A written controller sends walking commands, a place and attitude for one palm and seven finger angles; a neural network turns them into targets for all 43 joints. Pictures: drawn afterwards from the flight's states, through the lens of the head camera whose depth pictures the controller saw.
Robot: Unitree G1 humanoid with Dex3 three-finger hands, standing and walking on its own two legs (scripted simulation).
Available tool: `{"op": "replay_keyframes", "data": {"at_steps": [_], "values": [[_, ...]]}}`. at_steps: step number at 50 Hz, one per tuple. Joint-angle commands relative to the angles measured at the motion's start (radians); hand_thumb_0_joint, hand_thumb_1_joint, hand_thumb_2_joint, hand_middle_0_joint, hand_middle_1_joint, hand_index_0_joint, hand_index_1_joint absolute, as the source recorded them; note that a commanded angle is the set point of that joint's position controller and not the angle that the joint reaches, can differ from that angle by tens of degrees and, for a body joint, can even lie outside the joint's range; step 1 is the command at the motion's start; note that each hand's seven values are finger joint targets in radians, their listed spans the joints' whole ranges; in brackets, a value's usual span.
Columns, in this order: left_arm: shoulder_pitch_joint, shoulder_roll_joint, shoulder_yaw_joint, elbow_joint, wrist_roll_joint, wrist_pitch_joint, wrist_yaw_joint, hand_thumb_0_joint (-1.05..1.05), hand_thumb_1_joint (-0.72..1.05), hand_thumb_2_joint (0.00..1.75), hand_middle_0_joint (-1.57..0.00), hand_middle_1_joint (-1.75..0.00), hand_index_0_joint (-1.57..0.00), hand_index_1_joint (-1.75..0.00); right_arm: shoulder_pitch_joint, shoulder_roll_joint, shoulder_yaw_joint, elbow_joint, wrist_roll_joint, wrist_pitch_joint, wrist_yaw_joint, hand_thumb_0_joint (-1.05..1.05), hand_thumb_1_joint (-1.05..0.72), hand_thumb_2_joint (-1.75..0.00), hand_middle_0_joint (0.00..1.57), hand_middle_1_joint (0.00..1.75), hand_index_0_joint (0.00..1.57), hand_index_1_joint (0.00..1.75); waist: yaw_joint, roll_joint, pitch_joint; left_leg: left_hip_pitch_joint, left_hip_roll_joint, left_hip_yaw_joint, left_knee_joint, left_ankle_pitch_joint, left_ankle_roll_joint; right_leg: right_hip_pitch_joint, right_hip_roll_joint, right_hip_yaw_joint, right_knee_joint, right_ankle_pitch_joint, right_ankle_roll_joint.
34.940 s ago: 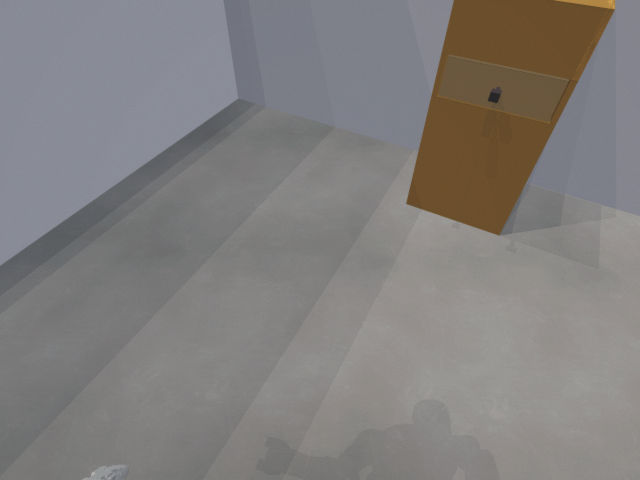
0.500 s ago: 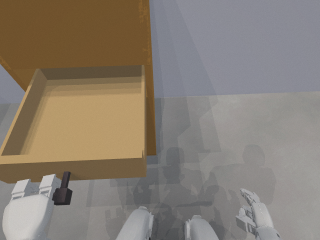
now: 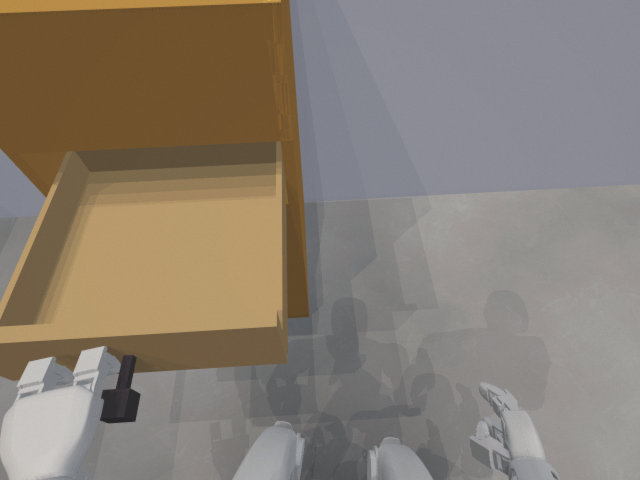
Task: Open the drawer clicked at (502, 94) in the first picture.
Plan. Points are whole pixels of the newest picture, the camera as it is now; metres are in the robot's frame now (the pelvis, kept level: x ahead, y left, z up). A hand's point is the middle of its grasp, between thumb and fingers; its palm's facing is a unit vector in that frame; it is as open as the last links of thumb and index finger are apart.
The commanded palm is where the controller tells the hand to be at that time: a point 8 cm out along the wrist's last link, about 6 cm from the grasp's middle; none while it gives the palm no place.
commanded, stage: lift the hand off the handle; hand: left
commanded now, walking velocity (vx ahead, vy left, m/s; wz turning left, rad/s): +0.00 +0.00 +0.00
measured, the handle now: (122, 389) +0.21 +0.27 -0.03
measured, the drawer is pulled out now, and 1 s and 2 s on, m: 0.30 0.30 0.30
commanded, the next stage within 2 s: none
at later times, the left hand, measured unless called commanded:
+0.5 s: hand (62, 427) +0.16 +0.30 +0.01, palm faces -0.06 -0.02 -1.00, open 13.8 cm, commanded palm +0.15 +0.29 +0.06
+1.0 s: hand (47, 420) +0.16 +0.29 +0.05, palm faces -0.04 -0.03 -1.00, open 13.8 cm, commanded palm +0.15 +0.29 +0.10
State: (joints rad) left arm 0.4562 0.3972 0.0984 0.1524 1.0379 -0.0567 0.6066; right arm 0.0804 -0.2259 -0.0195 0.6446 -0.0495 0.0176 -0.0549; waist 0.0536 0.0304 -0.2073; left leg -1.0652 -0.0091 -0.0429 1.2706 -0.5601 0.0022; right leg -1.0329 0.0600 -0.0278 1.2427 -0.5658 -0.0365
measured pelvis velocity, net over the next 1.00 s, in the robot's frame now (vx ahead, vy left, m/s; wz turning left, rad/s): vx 0.02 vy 0.00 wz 0.00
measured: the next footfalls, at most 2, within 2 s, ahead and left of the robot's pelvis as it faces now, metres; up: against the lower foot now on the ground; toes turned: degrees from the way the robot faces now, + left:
none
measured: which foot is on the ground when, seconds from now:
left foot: down 0.00-1.00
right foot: down 0.00-1.00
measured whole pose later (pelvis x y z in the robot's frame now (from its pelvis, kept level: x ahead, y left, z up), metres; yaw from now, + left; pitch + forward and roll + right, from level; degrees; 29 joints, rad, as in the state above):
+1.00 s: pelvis +0.02 +0.00 +0.05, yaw +0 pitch +13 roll -1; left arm 0.57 0.41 0.10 0.02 1.00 -0.06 0.51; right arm 0.15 -0.23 -0.02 0.59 -0.03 0.03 -0.02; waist 0.05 0.05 -0.18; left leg -0.76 -0.01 -0.03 1.01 -0.48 0.00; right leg -0.73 0.06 -0.01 0.99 -0.49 -0.03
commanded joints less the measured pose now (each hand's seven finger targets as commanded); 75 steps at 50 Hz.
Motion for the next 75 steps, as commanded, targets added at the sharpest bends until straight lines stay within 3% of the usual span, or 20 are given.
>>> {"op": "replay_keyframes", "data": {"at_steps": [1,7,14,16,30,34,40,49,56,59,60,61,64,65,66,67,69,70,74,75], "values": [[0.037,0.181,0.113,-0.181,-0.009,0.001,0.041,0.0,-0.5,0.3,-0.3,-1.2,-0.3,-1.2,-0.075,-0.126,-0.049,-0.154,0.001,-0.04,-0.014,0.0,-0.9,-0.9,0.2,0.3,0.2,0.3,-0.003,0.026,-0.231,0.282,-0.012,0.024,-0.197,0.252,0.03,0.15,-0.01,0.02,-0.234,0.255,-0.007],[0.051,0.163,0.096,-0.168,-0.011,0.0,0.026,0.0,-0.5,0.3,-0.3,-1.2,-0.3,-1.2,-0.061,-0.125,-0.053,-0.161,0.004,-0.044,-0.01,0.0,-0.9,-0.9,0.2,0.3,0.2,0.3,-0.009,0.006,-0.197,0.303,-0.011,0.025,-0.227,0.238,0.032,0.168,-0.011,0.009,-0.264,0.24,-0.006],[0.077,0.206,0.144,-0.193,-0.005,-0.001,0.027,0.0,-0.5,0.3,-0.3,-1.2,-0.3,-1.2,-0.062,-0.126,-0.049,-0.173,0.004,-0.033,-0.003,0.0,-0.9,-0.9,0.2,0.3,0.2,0.3,0.006,0.019,-0.195,0.338,-0.014,0.031,-0.257,0.268,0.03,0.212,-0.011,0.016,-0.287,0.275,-0.007],[0.065,0.183,0.114,-0.214,-0.006,0.001,0.024,0.0,-0.5,0.3,-0.3,-1.2,-0.3,-1.2,-0.059,-0.126,-0.05,-0.179,0.004,-0.034,0.001,0.0,-0.9,-0.9,0.2,0.3,0.2,0.3,-0.002,0.046,-0.19,0.361,-0.012,0.033,-0.268,0.271,0.03,0.212,-0.012,0.011,-0.298,0.277,-0.008],[0.137,0.172,0.116,-0.237,-0.018,-0.019,-0.013,0.0,-0.5,0.3,-0.3,-1.2,-0.3,-1.2,-0.042,-0.12,-0.053,-0.202,0.009,-0.029,0.015,0.0,-0.9,-0.9,0.2,0.3,0.2,0.3,-0.006,0.004,-0.112,0.411,-0.009,0.031,-0.327,0.289,0.035,0.27,-0.011,0.005,-0.359,0.308,-0.008],[0.15,0.208,0.154,-0.285,-0.017,-0.028,-0.004,0.0,-0.5,0.3,-0.3,-1.2,-0.3,-1.2,-0.041,-0.121,-0.053,-0.21,0.008,-0.027,0.022,0.0,-0.9,-0.9,0.2,0.3,0.2,0.3,0.011,0.05,-0.165,0.445,-0.014,0.041,-0.338,0.31,0.032,0.301,-0.016,0.017,-0.364,0.33,-0.009],[0.112,0.161,0.096,-0.276,-0.037,-0.009,-0.028,0.0,-0.5,0.3,-0.3,-1.2,-0.3,-1.2,-0.037,-0.122,-0.054,-0.213,0.019,-0.034,0.019,0.0,-0.9,-0.9,0.2,0.3,0.2,0.3,-0.014,0.03,-0.095,0.454,-0.009,0.033,-0.372,0.262,0.036,0.304,-0.012,0.009,-0.406,0.279,-0.006],[0.122,0.227,0.159,-0.294,-0.045,-0.007,-0.058,0.0,-0.5,0.3,-0.3,-1.2,-0.3,-1.2,-0.037,-0.122,-0.044,-0.213,0.021,-0.03,0.022,0.0,-0.9,-0.9,0.2,0.3,0.2,0.3,0.002,0.013,-0.096,0.476,-0.01,0.041,-0.411,0.271,0.037,0.369,-0.02,0.026,-0.447,0.303,-0.003],[0.117,0.213,0.146,-0.32,-0.064,-0.019,-0.079,0.0,-0.5,0.3,-0.3,-1.2,-0.3,-1.2,-0.029,-0.126,-0.048,-0.216,0.025,-0.039,0.026,0.0,-0.9,-0.9,0.2,0.3,0.2,0.3,-0.008,0.016,-0.083,0.506,-0.007,0.04,-0.432,0.287,0.038,0.389,-0.021,0.028,-0.471,0.326,-0.002],[0.181,0.215,0.155,-0.328,-0.063,-0.022,-0.088,0.0,-0.5,0.3,-0.3,-1.2,-0.3,-1.2,-0.027,-0.121,-0.049,-0.219,0.024,-0.041,0.032,0.0,-0.9,-0.9,0.2,0.3,0.2,0.3,0.01,0.027,-0.095,0.526,-0.006,0.037,-0.444,0.322,0.037,0.413,-0.02,0.021,-0.467,0.347,-0.006],[0.164,0.179,0.111,-0.343,-0.069,-0.024,-0.095,0.0,-0.5,0.3,-0.3,-1.2,-0.3,-1.2,-0.03,-0.12,-0.052,-0.22,0.027,-0.045,0.031,0.0,-0.9,-0.9,0.2,0.3,0.2,0.3,-0.008,0.026,-0.061,0.527,-0.004,0.039,-0.443,0.312,0.039,0.401,-0.019,0.019,-0.475,0.35,-0.005],[0.157,0.225,0.159,-0.351,-0.068,-0.029,-0.092,0.0,-0.5,0.3,-0.3,-1.2,-0.3,-1.2,-0.029,-0.124,-0.052,-0.218,0.025,-0.044,0.033,0.0,-0.9,-0.9,0.2,0.3,0.2,0.3,0.002,0.019,-0.08,0.525,-0.005,0.039,-0.445,0.314,0.038,0.41,-0.022,0.024,-0.478,0.35,-0.003],[0.213,0.244,0.194,-0.357,-0.068,-0.027,-0.09,0.0,-0.5,0.3,-0.3,-1.2,-0.3,-1.2,-0.033,-0.119,-0.053,-0.219,0.025,-0.038,0.036,0.0,-0.9,-0.9,0.2,0.3,0.2,0.3,0.016,0.021,-0.089,0.529,-0.008,0.043,-0.448,0.334,0.037,0.437,-0.024,0.029,-0.481,0.386,-0.004],[0.215,0.22,0.174,-0.343,-0.072,-0.022,-0.092,0.0,-0.5,0.3,-0.3,-1.2,-0.3,-1.2,-0.035,-0.115,-0.055,-0.218,0.03,-0.037,0.033,0.0,-0.9,-0.9,0.2,0.3,0.2,0.3,0.006,0.007,-0.043,0.514,-0.007,0.041,-0.451,0.316,0.038,0.432,-0.02,0.028,-0.487,0.379,-0.004],[0.176,0.251,0.202,-0.356,-0.069,-0.026,-0.09,0.0,-0.5,0.3,-0.3,-1.2,-0.3,-1.2,-0.036,-0.122,-0.052,-0.218,0.028,-0.035,0.035,0.0,-0.9,-0.9,0.2,0.3,0.2,0.3,0.007,0.006,-0.05,0.514,-0.007,0.038,-0.457,0.309,0.037,0.424,-0.023,0.03,-0.49,0.359,-0.003],[0.187,0.227,0.182,-0.36,-0.074,-0.026,-0.092,0.0,-0.5,0.3,-0.3,-1.2,-0.3,-1.2,-0.035,-0.118,-0.054,-0.22,0.03,-0.038,0.033,0.0,-0.9,-0.9,0.2,0.3,0.2,0.3,0.004,0.025,-0.039,0.521,-0.007,0.041,-0.458,0.306,0.039,0.426,-0.022,0.03,-0.495,0.362,-0.003],[0.196,0.258,0.212,-0.375,-0.079,-0.027,-0.094,0.0,-0.5,0.3,-0.3,-1.2,-0.3,-1.2,-0.031,-0.119,-0.05,-0.22,0.027,-0.035,0.034,0.0,-0.9,-0.9,0.2,0.3,0.2,0.3,0.014,0.048,-0.076,0.545,-0.009,0.041,-0.462,0.325,0.037,0.443,-0.026,0.031,-0.495,0.37,-0.004],[0.178,0.219,0.171,-0.369,-0.083,-0.028,-0.102,0.0,-0.5,0.3,-0.3,-1.2,-0.3,-1.2,-0.026,-0.116,-0.054,-0.218,0.034,-0.04,0.031,0.0,-0.9,-0.9,0.2,0.3,0.2,0.3,-0.002,0.043,-0.038,0.544,-0.004,0.038,-0.465,0.323,0.038,0.428,-0.02,0.024,-0.497,0.366,-0.004],[0.169,0.25,0.198,-0.367,-0.099,-0.033,-0.129,0.0,-0.5,0.3,-0.3,-1.2,-0.3,-1.2,-0.028,-0.122,-0.051,-0.216,0.032,-0.043,0.029,0.0,-0.9,-0.9,0.2,0.3,0.2,0.3,0.002,0.007,-0.055,0.554,-0.004,0.034,-0.477,0.315,0.04,0.449,-0.026,0.032,-0.518,0.358,0.002],[0.168,0.219,0.159,-0.375,-0.1,-0.033,-0.137,0.0,-0.5,0.3,-0.3,-1.2,-0.3,-1.2,-0.027,-0.119,-0.053,-0.219,0.036,-0.047,0.027,0.0,-0.9,-0.9,0.2,0.3,0.2,0.3,-0.005,0.02,-0.025,0.555,-0.002,0.034,-0.483,0.309,0.042,0.443,-0.022,0.024,-0.519,0.348,0.0]]}}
